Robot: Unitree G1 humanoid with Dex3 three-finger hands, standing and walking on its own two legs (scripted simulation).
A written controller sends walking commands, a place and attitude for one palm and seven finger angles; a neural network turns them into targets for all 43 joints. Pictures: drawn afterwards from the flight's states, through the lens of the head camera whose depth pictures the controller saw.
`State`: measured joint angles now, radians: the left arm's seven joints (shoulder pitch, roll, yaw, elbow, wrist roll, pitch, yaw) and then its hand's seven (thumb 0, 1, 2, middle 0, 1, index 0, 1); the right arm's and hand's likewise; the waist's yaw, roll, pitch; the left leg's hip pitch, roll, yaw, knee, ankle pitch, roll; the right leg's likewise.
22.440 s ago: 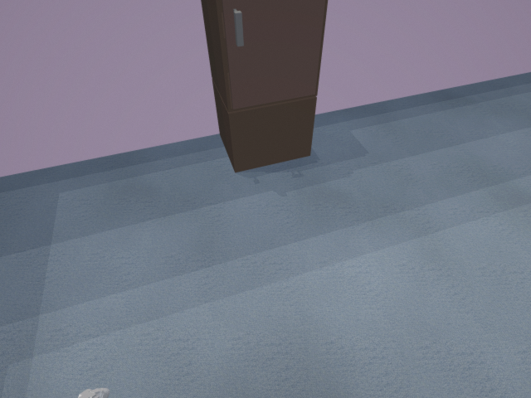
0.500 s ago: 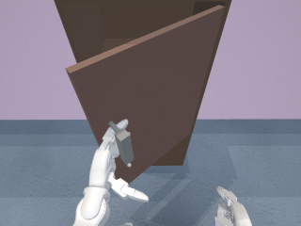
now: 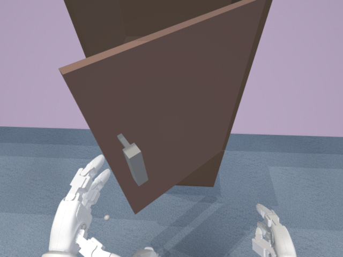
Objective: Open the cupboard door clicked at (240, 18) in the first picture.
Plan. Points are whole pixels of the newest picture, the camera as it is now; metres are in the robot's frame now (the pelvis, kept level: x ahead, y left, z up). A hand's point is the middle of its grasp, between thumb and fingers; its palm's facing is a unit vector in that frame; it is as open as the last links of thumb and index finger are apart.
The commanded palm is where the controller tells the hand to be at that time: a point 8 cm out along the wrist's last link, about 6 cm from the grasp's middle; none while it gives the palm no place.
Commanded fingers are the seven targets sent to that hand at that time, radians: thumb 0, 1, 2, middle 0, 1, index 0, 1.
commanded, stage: slide the hand sideways off the handle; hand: left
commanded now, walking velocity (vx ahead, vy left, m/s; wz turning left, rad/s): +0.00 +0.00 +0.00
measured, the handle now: (131, 159) +0.30 +0.11 +0.09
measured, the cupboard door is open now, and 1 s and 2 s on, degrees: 41 41 41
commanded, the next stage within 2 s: draw the hand back to the body in 0.20 s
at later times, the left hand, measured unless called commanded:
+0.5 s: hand (86, 215) +0.18 +0.17 +0.10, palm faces +0.00 -1.00 -0.06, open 16.3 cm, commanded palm +0.15 +0.23 +0.12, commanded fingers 0.00 -0.50 0.30 -0.15 -0.30 -0.15 -0.30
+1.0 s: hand (36, 199) +0.19 +0.23 +0.15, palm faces +0.25 -0.91 -0.33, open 14.9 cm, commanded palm +0.14 +0.28 +0.18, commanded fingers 0.00 0.06 0.54 -0.17 -0.30 -0.17 -0.30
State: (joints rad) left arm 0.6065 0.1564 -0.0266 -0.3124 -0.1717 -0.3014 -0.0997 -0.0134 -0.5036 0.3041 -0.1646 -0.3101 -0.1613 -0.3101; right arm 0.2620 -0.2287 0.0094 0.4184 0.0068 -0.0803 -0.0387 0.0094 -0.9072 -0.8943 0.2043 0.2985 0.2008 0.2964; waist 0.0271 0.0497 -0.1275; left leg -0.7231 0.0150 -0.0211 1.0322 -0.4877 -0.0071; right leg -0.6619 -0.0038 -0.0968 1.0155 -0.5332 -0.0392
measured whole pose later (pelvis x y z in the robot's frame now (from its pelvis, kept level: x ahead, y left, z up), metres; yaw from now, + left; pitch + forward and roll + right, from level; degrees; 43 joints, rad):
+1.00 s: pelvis +0.01 +0.02 +0.04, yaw -1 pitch +2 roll -2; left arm 0.62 0.31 0.15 -0.47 -0.08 -0.02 0.08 -0.01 -0.26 0.41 -0.16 -0.30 -0.16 -0.30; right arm 0.25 -0.22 0.06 0.51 0.02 -0.13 -0.11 0.01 -0.91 -0.89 0.20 0.30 0.20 0.30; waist 0.06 0.06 -0.08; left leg -0.40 0.00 0.00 0.75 -0.38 0.03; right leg -0.33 0.00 -0.07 0.69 -0.40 0.00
